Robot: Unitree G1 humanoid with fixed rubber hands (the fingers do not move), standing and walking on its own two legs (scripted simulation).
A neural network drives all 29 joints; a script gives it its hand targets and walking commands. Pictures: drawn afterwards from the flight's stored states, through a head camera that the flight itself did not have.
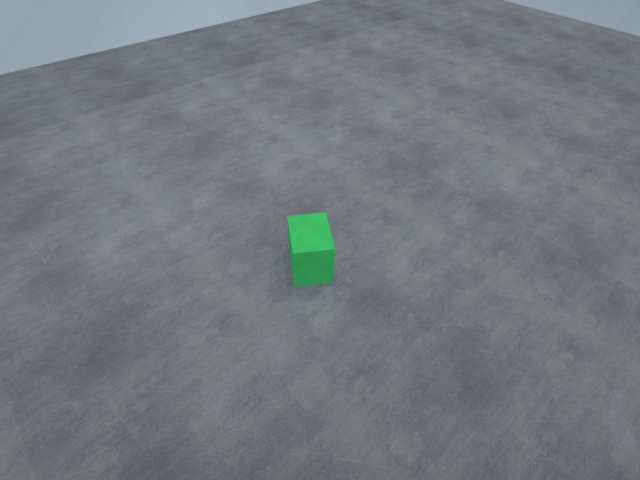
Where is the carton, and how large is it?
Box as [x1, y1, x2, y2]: [287, 212, 334, 286]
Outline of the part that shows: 325,212 287,216 288,244 294,286 332,281 334,246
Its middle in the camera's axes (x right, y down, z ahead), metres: -0.03 +0.03 +1.56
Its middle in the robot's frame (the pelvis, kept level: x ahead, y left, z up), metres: +1.11 +0.04 -0.68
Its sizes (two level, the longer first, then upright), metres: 0.206 0.158 0.200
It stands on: the floor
